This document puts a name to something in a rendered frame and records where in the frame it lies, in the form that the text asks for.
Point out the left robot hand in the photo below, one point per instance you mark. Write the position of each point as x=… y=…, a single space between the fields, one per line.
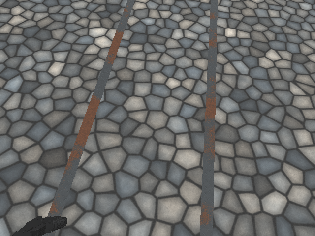
x=41 y=225

